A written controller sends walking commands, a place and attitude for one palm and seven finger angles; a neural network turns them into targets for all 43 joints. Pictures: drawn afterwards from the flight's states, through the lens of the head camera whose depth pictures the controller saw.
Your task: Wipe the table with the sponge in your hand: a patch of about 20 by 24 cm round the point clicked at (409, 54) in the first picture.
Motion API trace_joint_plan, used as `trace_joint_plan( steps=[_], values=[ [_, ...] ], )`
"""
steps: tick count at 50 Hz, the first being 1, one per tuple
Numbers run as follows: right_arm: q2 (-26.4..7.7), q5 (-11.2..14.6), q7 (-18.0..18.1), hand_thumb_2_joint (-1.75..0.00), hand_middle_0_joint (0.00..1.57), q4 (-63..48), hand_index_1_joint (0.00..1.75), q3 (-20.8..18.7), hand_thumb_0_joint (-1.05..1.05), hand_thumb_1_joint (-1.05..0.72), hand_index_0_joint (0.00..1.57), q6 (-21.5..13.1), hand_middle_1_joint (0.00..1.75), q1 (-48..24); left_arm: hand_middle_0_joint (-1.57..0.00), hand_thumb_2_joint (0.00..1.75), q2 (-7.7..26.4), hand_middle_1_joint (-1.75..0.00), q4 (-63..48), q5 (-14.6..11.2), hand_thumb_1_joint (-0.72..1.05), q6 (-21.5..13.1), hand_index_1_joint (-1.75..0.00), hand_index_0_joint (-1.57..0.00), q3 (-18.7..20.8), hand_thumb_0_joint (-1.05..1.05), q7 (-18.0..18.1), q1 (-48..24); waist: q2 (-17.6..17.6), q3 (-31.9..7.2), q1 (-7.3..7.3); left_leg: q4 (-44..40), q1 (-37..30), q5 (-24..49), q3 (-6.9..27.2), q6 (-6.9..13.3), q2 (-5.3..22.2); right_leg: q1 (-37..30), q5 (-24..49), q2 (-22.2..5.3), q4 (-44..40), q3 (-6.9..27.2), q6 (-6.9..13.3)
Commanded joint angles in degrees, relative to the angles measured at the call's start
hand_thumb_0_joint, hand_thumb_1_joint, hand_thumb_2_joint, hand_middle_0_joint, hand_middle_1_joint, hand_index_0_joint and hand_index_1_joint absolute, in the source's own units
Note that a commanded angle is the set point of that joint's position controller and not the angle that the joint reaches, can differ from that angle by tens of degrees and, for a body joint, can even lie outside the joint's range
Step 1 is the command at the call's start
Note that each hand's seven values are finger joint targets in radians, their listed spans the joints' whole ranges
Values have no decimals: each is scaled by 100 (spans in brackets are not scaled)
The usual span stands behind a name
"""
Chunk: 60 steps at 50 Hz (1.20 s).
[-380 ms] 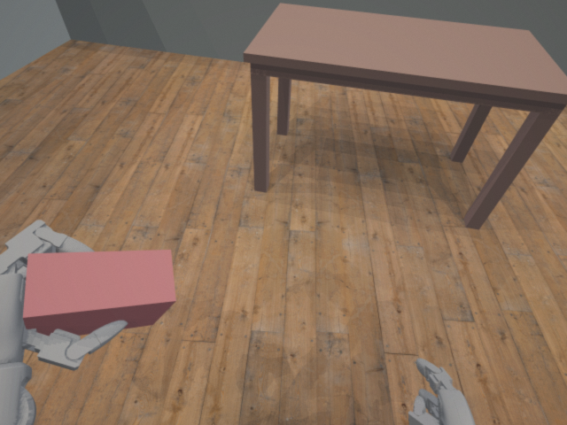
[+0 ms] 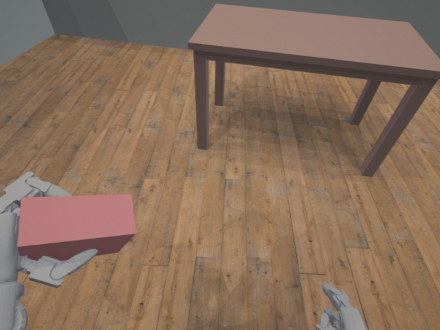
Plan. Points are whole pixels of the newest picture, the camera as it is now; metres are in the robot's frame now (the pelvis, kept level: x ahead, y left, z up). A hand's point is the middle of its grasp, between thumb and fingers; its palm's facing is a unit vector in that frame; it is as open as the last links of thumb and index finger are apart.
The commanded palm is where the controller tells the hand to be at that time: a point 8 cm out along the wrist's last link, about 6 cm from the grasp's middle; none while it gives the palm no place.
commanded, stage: look at it before walking up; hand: left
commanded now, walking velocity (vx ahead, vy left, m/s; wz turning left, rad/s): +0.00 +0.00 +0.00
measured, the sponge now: (94, 228) +0.23 +0.20 +0.13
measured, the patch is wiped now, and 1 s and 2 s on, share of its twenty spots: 0.00 0.00 0.00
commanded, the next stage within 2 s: walk to a spot facing it in 0.02 s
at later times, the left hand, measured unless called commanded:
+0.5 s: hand (119, 203) +0.26 +0.17 +0.15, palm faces +0.34 -0.84 -0.42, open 10.1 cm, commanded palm +0.21 +0.22 +0.18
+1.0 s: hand (182, 130) +0.43 +0.11 +0.16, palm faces +0.22 -0.89 -0.41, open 10.1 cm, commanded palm +0.39 +0.15 +0.18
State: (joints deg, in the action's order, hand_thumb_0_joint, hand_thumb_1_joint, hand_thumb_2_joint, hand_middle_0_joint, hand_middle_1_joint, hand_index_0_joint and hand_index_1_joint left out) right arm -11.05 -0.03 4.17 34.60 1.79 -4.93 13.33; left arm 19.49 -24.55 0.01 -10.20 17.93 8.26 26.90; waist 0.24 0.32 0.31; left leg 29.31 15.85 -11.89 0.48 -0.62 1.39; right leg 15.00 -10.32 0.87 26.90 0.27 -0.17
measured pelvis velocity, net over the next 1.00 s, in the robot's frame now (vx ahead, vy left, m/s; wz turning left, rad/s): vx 0.17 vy -0.08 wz -0.25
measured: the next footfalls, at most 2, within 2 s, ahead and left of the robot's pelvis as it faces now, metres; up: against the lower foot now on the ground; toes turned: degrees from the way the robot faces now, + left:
left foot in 0.96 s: +0.28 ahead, +0.03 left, +0.00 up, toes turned -2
right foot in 1.30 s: +0.33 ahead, -0.31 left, +0.00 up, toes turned -27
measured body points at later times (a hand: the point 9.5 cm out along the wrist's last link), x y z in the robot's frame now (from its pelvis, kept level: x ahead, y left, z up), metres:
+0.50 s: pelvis +0.02 -0.04 -0.02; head +0.01 -0.06 +0.43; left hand +0.23 +0.22 +0.17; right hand +0.16 -0.27 -0.11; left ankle +0.04 +0.12 -0.72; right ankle +0.04 -0.10 -0.74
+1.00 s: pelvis +0.17 -0.08 -0.02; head +0.17 -0.08 +0.43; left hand +0.41 +0.15 +0.18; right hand +0.27 -0.35 -0.10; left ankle +0.24 +0.03 -0.74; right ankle +0.04 -0.11 -0.72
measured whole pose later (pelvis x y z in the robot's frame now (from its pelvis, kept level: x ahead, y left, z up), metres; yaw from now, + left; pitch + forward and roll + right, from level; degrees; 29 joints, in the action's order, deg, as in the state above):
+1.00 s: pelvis +0.17 -0.08 -0.02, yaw -14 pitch +0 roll +4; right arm -11.8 0.0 3.7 33.7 -0.2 -3.1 13.1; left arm 21.3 -27.4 -1.0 -12.1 20.3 8.8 26.8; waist -4.4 0.4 1.3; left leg 32.9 18.7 -11.9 -12.4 1.1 2.5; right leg 9.7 -29.2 2.9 45.4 1.3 3.7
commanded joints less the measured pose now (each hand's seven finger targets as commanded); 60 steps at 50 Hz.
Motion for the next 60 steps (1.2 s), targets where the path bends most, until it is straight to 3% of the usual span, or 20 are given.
trace_joint_plan(
  steps=[1, 10, 13, 16, 21, 22, 23, 24, 25, 28, 32, 43, 46, 47, 48, 49, 50, 52, 56, 60],
  values=[
    [-735, 4, 52, -90, 20, -904, 30, -297, 0, -90, 20, -289, 30, -606, -120, 130, 936, -160, -1289, -76, 10, -413, -160, -120, 645, 0, 149, -573, 369, -507, -23, -694, 297, -382, 104, 124, 243, -388, -267, -329, -556, 350, 30],
    [-772, -42, 83, -90, 20, -922, 30, -322, 0, -90, 20, -246, 30, -578, -120, 130, 903, -160, -1374, -42, 10, -433, -160, -120, 596, 0, 180, -695, 425, -427, -56, -854, 371, -2242, 289, 290, 514, 100, -1809, -252, -277, 496, 181],
    [-801, -38, 130, -90, 20, -944, 30, -313, 0, -90, 20, -233, 30, -565, -120, 130, 783, -160, -1440, -6, 10, -402, -160, -120, 545, 0, 206, -849, 1009, -253, -91, -1355, 314, -3124, 1017, 578, 1115, 600, -1875, 91, 712, 78, 138],
    [-756, -74, 152, -90, 20, -831, 30, -351, 0, -90, 20, -320, 30, -449, -120, 130, 891, -160, -1442, 6, 10, -431, -160, -120, 587, 0, 199, -983, 1247, -338, -139, -1309, -532, -2034, 1547, 959, 1781, 1268, -1597, 82, 1780, -331, 22],
    [-749, -68, 5, -90, 20, -836, 30, -328, 0, -90, 20, -297, 30, -572, -120, 130, 788, -160, -1221, 16, 10, -335, -160, -120, 409, 0, 106, -1019, 1246, -200, 14, -521, 727, -2087, 52, 564, 1436, -308, -1456, -10, 686, -724, 90],
    [-717, -70, -24, -90, 20, -815, 30, -321, 0, -90, 20, -275, 30, -606, -120, 130, 835, -160, -1176, 55, 10, -327, -160, -120, 373, 0, 96, -1055, 660, -117, 64, 397, 1251, -2160, -251, 384, 1110, -690, -1498, -249, 104, -171, 285],
    [-615, -40, -54, -90, 20, -845, 30, -334, 0, -90, 20, -229, 30, -604, -120, 130, 986, -160, -1087, 66, 10, -300, -160, -120, 460, 0, 102, -1042, -873, -86, 94, 2014, 2060, -2198, -775, 110, 447, -897, -2318, -1206, -812, 1834, 838],
    [-648, -18, -51, -90, 20, -925, 30, -325, 0, -90, 20, -253, 30, -842, -120, 130, 1163, -160, -1140, -12, 10, -276, -160, -120, 549, 0, 145, -1197, -1823, 27, 161, 3520, 2825, -2262, -598, -72, 45, -996, -2130, -2286, -1622, 3761, 1365],
    [-742, -36, -75, -90, 20, -883, 30, -354, 0, -90, 20, -289, 30, -851, -120, 130, 1206, -160, -1320, -34, 10, -348, -160, -120, 575, 0, 159, -1397, -1284, 63, 26, 4028, 2772, -1613, 68, -92, 265, -828, -2125, -2300, -1720, 3723, 1391],
    [-664, -64, -92, -90, 20, -726, 30, -279, 0, -90, 20, -128, 30, -632, -120, 130, 1400, -160, -1454, -35, 10, -538, -160, -120, 963, 0, 127, -543, 34, -192, -39, 4034, 2572, -875, 30, -193, 487, -914, -616, -1783, -1263, 2492, 1362],
    [-581, -61, -92, -90, 20, -762, 30, -268, 0, -90, 20, 38, 30, -683, -120, 130, 1383, -160, -1401, -97, 10, -676, -160, -120, 1157, 0, 122, -192, -227, -574, -75, 3246, 2507, -485, -261, -228, 499, -1419, 1183, -1396, -985, 1249, 1129],
    [-688, 22, -83, -90, 20, -1039, 30, -387, 0, -90, 20, -82, 30, -536, -120, 130, 1112, -160, -1424, -170, 10, -546, -160, -120, 801, 0, 157, -327, -583, -452, 120, 609, 1247, -347, -1000, 71, 275, -1467, 1738, -1285, -635, 1253, 1092],
    [-757, 10, -13, -90, 20, -995, 30, -431, 0, -90, 20, -115, 30, -350, -120, 130, 1186, -160, -1590, -173, 10, -561, -160, -120, 781, 0, 195, -648, -220, -709, -76, -253, -642, 347, -1183, 245, 125, -621, 2272, -940, 650, 769, 707],
    [-810, 8, 20, -90, 20, -1000, 30, -454, 0, -90, 20, -118, 30, -291, -120, 130, 1249, -160, -1739, -192, 10, -614, -160, -120, 833, 0, 199, -747, 190, -964, -191, -373, -1866, 588, -642, 526, 493, 244, 2090, -714, 1560, 505, 399],
    [-892, 2, 11, -90, 20, -990, 30, -479, 0, -90, 20, -113, 30, -320, -120, 130, 1211, -160, -1912, -190, 10, -674, -160, -120, 855, 0, 213, -852, 1319, -1302, -194, -526, -2930, 928, 879, 1078, 1555, 1333, 297, -255, 2823, 122, 61],
    [-720, -3, -16, -90, 20, -991, 30, -390, 0, -90, 20, -145, 30, -320, -120, 130, 1307, -160, -2025, -183, 10, -758, -160, -120, 898, 0, 243, -1015, 1754, -1268, -97, -844, -3257, 1462, 2249, 1615, 2558, 2251, -2127, -11, 4062, 12, -38],
    [-661, -81, 2, -90, 20, -888, 30, -303, 0, -90, 20, -150, 30, -379, -120, 130, 1503, -160, -1545, -161, 10, -716, -160, -120, 999, 0, 220, -809, 1338, -919, -122, -1205, -2496, 480, 2571, 1691, 2726, 2399, -2255, -102, 4694, 329, 80],
    [-631, -73, -42, -90, 20, -842, 30, -326, 0, -90, 20, -174, 30, -544, -120, 130, 1404, -160, -1865, -130, 10, -566, -160, -120, 894, 0, 131, -973, 937, -113, -127, -1484, -1333, -238, 1988, 1590, 2714, 2548, -1955, -579, 4686, 431, 61],
    [-697, -17, -38, -90, 20, -826, 30, -402, 0, -90, 20, -272, 30, -546, -120, 130, 1188, -160, -2031, -120, 10, -537, -160, -120, 1051, 0, 144, -359, 1187, -133, 79, -1498, -437, -438, -103, 989, 2008, 1634, -1133, -787, 3075, -325, -24],
    [-677, -19, -57, -90, 20, -834, 30, -426, 0, -90, 20, -310, 30, -476, -120, 130, 923, -160, -1407, -143, 10, -541, -160, -120, 981, 0, 115, -260, 1381, -30, -61, -1288, 71, -382, -799, 744, 1778, 525, -613, -522, 1667, -1120, -155]
  ],
)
